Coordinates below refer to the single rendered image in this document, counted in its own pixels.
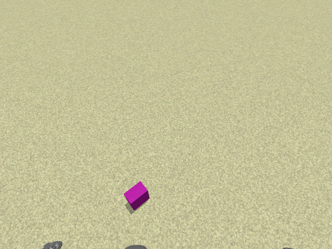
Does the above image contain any carton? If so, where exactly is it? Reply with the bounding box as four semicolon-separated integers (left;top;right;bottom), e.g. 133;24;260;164
124;181;149;211

